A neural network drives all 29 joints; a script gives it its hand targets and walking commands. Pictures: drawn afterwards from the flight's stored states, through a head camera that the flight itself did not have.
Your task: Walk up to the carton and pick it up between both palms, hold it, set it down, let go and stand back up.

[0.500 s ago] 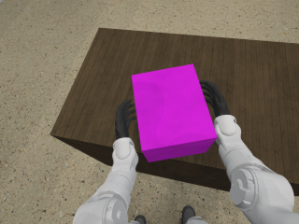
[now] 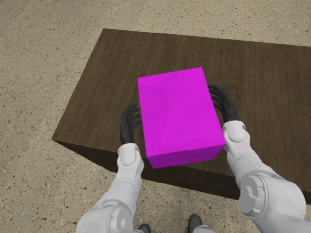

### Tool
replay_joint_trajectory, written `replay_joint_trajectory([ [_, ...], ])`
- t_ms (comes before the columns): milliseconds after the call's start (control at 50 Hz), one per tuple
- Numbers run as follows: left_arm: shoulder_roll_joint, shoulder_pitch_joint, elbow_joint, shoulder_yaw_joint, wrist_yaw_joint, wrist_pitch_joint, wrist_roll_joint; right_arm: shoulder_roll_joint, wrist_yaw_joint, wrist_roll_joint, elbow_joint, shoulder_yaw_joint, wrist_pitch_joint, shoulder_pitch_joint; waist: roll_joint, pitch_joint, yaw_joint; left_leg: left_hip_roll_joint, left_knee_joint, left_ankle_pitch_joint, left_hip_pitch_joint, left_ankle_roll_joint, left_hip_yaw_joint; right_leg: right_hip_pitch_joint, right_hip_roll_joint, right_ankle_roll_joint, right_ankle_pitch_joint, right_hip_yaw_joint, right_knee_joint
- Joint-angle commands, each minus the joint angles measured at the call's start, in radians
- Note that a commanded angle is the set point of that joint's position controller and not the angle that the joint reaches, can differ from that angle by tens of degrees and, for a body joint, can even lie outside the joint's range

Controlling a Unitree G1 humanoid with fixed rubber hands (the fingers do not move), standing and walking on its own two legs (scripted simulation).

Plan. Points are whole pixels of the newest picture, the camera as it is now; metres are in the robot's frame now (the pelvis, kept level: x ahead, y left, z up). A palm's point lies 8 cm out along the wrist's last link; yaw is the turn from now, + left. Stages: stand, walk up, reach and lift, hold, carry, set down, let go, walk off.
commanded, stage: reach and lift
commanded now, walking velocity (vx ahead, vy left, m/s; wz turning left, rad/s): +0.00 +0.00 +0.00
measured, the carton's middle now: (176, 120) +0.41 -0.01 -0.05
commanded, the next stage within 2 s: none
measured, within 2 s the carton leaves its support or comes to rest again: leaves its support in 0.92 s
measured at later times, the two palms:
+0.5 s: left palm (125, 138) +0.35 +0.12 -0.04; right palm (224, 118) +0.40 -0.14 -0.02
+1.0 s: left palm (123, 145) +0.32 +0.12 -0.02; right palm (226, 125) +0.38 -0.13 -0.01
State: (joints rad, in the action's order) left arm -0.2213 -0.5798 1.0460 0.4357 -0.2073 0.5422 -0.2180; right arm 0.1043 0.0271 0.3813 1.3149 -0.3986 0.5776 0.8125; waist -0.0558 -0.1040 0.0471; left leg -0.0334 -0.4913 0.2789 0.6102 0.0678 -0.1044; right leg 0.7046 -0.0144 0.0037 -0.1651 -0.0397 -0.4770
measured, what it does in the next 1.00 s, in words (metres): stands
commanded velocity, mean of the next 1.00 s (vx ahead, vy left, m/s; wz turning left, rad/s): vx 0.00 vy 0.00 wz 0.00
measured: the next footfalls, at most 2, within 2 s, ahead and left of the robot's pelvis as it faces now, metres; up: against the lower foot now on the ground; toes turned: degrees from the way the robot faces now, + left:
none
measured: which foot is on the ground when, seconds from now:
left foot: down 0.00-1.00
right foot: down 0.00-1.00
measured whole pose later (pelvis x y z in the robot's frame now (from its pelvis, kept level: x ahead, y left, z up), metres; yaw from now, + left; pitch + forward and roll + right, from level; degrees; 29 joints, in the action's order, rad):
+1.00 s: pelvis -0.03 +0.00 +0.00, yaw +0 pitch +20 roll +0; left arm -0.15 -0.58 1.12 0.35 -0.23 0.45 -0.11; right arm 0.06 0.11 0.29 1.36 -0.31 0.47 0.81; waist -0.08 -0.16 0.05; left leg -0.03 -0.51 0.25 0.62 0.07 -0.10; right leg 0.70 -0.01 0.00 -0.13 -0.04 -0.48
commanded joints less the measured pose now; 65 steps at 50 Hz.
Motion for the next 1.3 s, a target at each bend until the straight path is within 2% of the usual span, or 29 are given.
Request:
replay_joint_trajectory([
  [0, -0.430, -0.514, -0.008, -0.261, 0.103, 0.038, -0.126, -0.653, -0.059, 0.096, 0.135, 0.165, 0.044, 0.312, 0.133, -0.656, -0.048, 0.032, 0.008, -0.420, 0.108, 0.003, 0.187, -0.646, 0.053, -0.013, 0.715, 0.004, -0.093],
  [20, -0.404, -0.511, 0.009, -0.252, 0.106, 0.029, -0.137, -0.651, -0.055, 0.092, 0.147, 0.146, 0.036, 0.304, 0.103, -0.646, -0.048, 0.035, -0.008, -0.419, 0.089, 0.002, 0.186, -0.624, 0.054, -0.014, 0.693, 0.013, -0.098],
  [60, -0.408, -0.507, 0.016, -0.244, 0.108, 0.030, -0.133, -0.654, -0.055, 0.091, 0.131, 0.145, 0.033, 0.304, 0.138, -0.654, -0.048, 0.041, 0.005, -0.407, 0.116, -0.008, 0.186, -0.662, 0.051, -0.016, 0.723, 0.017, -0.094],
  [100, -0.398, -0.481, 0.011, -0.243, 0.106, 0.026, -0.150, -0.654, -0.052, 0.099, 0.133, 0.160, 0.039, 0.291, 0.111, -0.663, -0.036, 0.035, -0.001, -0.430, 0.088, -0.002, 0.192, -0.647, 0.053, -0.014, 0.714, 0.012, -0.091],
  [140, -0.416, -0.518, 0.004, -0.277, 0.106, 0.028, -0.120, -0.655, -0.048, 0.098, 0.128, 0.172, 0.046, 0.312, 0.114, -0.684, -0.067, 0.038, -0.005, -0.446, 0.104, 0.002, 0.188, -0.670, 0.052, -0.023, 0.795, 0.007, -0.110],
  [280, -0.441, -0.596, -0.036, -0.300, 0.100, 0.039, -0.105, -0.665, -0.043, 0.101, 0.117, 0.190, 0.059, 0.355, 0.121, -0.757, -0.068, 0.037, -0.021, -0.461, 0.100, 0.010, 0.191, -0.672, 0.058, -0.028, 0.839, 0.006, -0.128],
  [300, -0.456, -0.587, -0.032, -0.321, 0.097, 0.040, -0.096, -0.675, -0.041, 0.094, 0.113, 0.210, 0.071, 0.358, 0.103, -0.775, -0.052, 0.040, -0.032, -0.496, 0.056, 0.015, 0.189, -0.661, 0.064, -0.028, 0.863, -0.004, -0.127],
  [340, -0.459, -0.581, -0.018, -0.339, 0.101, 0.041, -0.090, -0.670, -0.037, 0.090, 0.107, 0.208, 0.077, 0.362, 0.091, -0.792, -0.075, 0.039, -0.040, -0.498, 0.071, 0.022, 0.180, -0.666, 0.062, -0.027, 0.884, -0.004, -0.131],
  [360, -0.461, -0.558, 0.007, -0.322, 0.100, 0.040, -0.098, -0.657, -0.045, 0.089, 0.088, 0.238, 0.080, 0.366, 0.108, -0.796, -0.045, 0.038, -0.040, -0.506, 0.083, 0.013, 0.184, -0.671, 0.064, -0.031, 0.893, 0.000, -0.134],
  [420, -0.455, -0.573, 0.008, -0.344, 0.106, 0.042, -0.070, -0.673, -0.035, 0.084, 0.107, 0.242, 0.076, 0.368, 0.126, -0.798, -0.064, 0.038, -0.034, -0.502, 0.079, 0.010, 0.185, -0.694, 0.063, -0.036, 0.937, -0.003, -0.135],
  [440, -0.433, -0.551, 0.005, -0.330, 0.109, 0.044, -0.093, -0.672, -0.032, 0.086, 0.088, 0.251, 0.082, 0.377, 0.128, -0.782, -0.043, 0.040, -0.041, -0.493, 0.089, 0.004, 0.188, -0.698, 0.051, -0.041, 0.933, 0.004, -0.144],
  [480, -0.481, -0.599, -0.025, -0.374, 0.098, 0.045, -0.064, -0.668, -0.038, 0.091, 0.097, 0.244, 0.080, 0.369, 0.082, -0.842, -0.065, 0.037, -0.025, -0.476, 0.052, 0.023, 0.180, -0.688, 0.066, -0.027, 0.870, -0.018, -0.118],
  [520, -0.467, -0.554, 0.038, -0.364, 0.100, 0.038, -0.064, -0.649, -0.036, 0.088, 0.102, 0.272, 0.075, 0.373, 0.106, -0.835, -0.047, 0.038, -0.039, -0.484, 0.069, 0.021, 0.180, -0.661, 0.066, -0.032, 0.882, -0.009, -0.123],
  [560, -0.457, -0.591, 0.036, -0.355, 0.106, 0.043, -0.048, -0.661, -0.033, 0.089, 0.111, 0.254, 0.069, 0.406, 0.133, -0.823, -0.063, 0.042, -0.032, -0.417, 0.121, 0.006, 0.180, -0.671, 0.063, -0.031, 0.837, -0.009, -0.126],
  [600, -0.466, -0.593, -0.003, -0.385, 0.100, 0.036, -0.045, -0.662, -0.039, 0.077, 0.093, 0.259, 0.053, 0.384, 0.103, -0.822, -0.050, 0.036, -0.027, -0.431, 0.085, 0.015, 0.187, -0.659, 0.070, -0.026, 0.809, -0.016, -0.114],
  [620, -0.474, -0.624, 0.008, -0.395, 0.098, 0.035, -0.021, -0.661, -0.038, 0.077, 0.109, 0.257, 0.051, 0.405, 0.098, -0.852, -0.071, 0.036, -0.032, -0.438, 0.087, 0.018, 0.176, -0.641, 0.071, -0.021, 0.803, -0.019, -0.112],
  [660, -0.499, -0.620, 0.012, -0.398, 0.091, 0.032, -0.020, -0.657, -0.040, 0.079, 0.106, 0.268, 0.044, 0.409, 0.083, -0.886, -0.052, 0.039, -0.038, -0.445, 0.065, 0.022, 0.177, -0.627, 0.079, -0.018, 0.768, -0.029, -0.110],
  [740, -0.472, -0.668, -0.013, -0.388, 0.102, 0.027, -0.016, -0.679, -0.037, 0.075, 0.095, 0.289, 0.022, 0.426, 0.124, -0.851, -0.058, 0.044, -0.028, -0.370, 0.125, 0.005, 0.183, -0.669, 0.067, -0.039, 0.768, -0.017, -0.126],
  [780, -0.487, -0.678, -0.017, -0.418, 0.108, 0.026, 0.002, -0.701, -0.042, 0.054, 0.076, 0.312, 0.016, 0.422, 0.113, -0.878, -0.070, 0.042, -0.035, -0.373, 0.113, 0.006, 0.176, -0.677, 0.072, -0.032, 0.773, -0.020, -0.127],
  [800, -0.483, -0.696, -0.015, -0.421, 0.100, 0.015, 0.001, -0.684, -0.046, 0.043, 0.068, 0.305, 0.002, 0.454, 0.081, -0.889, -0.052, 0.045, -0.041, -0.374, 0.084, 0.014, 0.180, -0.644, 0.067, -0.025, 0.727, -0.021, -0.119],
  [840, -0.480, -0.708, -0.033, -0.439, 0.095, 0.014, 0.032, -0.689, -0.047, 0.040, 0.058, 0.316, -0.021, 0.447, 0.105, -0.914, -0.070, 0.046, -0.051, -0.361, 0.110, 0.010, 0.177, -0.641, 0.074, -0.026, 0.713, -0.016, -0.117],
  [880, -0.476, -0.716, -0.013, -0.429, 0.096, 0.003, 0.027, -0.709, -0.047, 0.023, 0.027, 0.340, -0.036, 0.467, 0.121, -0.907, -0.044, 0.051, -0.053, -0.366, 0.106, 0.006, 0.182, -0.644, 0.075, -0.027, 0.717, -0.012, -0.130],
  [960, -0.478, -0.777, -0.064, -0.459, 0.106, -0.012, 0.067, -0.753, -0.038, -0.028, -0.058, 0.391, -0.078, 0.500, 0.162, -0.908, -0.067, 0.060, -0.050, -0.298, 0.157, -0.008, 0.172, -0.734, 0.070, -0.041, 0.697, 0.002, -0.137],
  [1020, -0.480, -0.827, -0.111, -0.465, 0.105, -0.026, 0.084, -0.784, -0.041, -0.058, -0.067, 0.411, -0.120, 0.497, 0.113, -0.919, -0.065, 0.063, -0.047, -0.305, 0.145, -0.004, 0.158, -0.743, 0.064, -0.033, 0.691, 0.004, -0.142],
  [1060, -0.488, -0.881, -0.141, -0.486, 0.104, -0.036, 0.087, -0.798, -0.038, -0.073, -0.100, 0.431, -0.142, 0.512, 0.115, -0.931, -0.064, 0.065, -0.052, -0.306, 0.085, 0.000, 0.159, -0.698, 0.073, -0.036, 0.624, 0.000, -0.130],
  [1080, -0.498, -0.892, -0.141, -0.516, 0.106, -0.041, 0.097, -0.808, -0.036, -0.078, -0.133, 0.440, -0.155, 0.508, 0.124, -0.914, -0.092, 0.064, -0.058, -0.281, 0.073, -0.001, 0.149, -0.691, 0.078, -0.037, 0.577, -0.006, -0.126],
  [1100, -0.501, -0.940, -0.211, -0.522, 0.098, -0.040, 0.120, -0.838, -0.034, -0.099, -0.136, 0.449, -0.175, 0.505, 0.104, -0.930, -0.076, 0.065, -0.054, -0.296, 0.060, -0.007, 0.144, -0.718, 0.075, -0.033, 0.582, -0.002, -0.122],
  [1200, -0.535, -1.035, -0.283, -0.578, 0.099, -0.063, 0.162, -0.884, -0.022, -0.149, -0.208, 0.496, -0.241, 0.517, 0.100, -0.911, -0.110, 0.074, -0.055, -0.283, 0.000, 0.000, 0.132, -0.702, 0.074, -0.034, 0.489, -0.005, -0.087],
  [1280, -0.513, -1.083, -0.304, -0.563, 0.111, -0.102, 0.147, -0.901, -0.011, -0.189, -0.190, 0.490, -0.296, 0.519, 0.091, -0.851, -0.106, 0.086, -0.035, -0.248, 0.003, -0.003, 0.117, -0.768, 0.060, -0.043, 0.463, 0.015, -0.081],
])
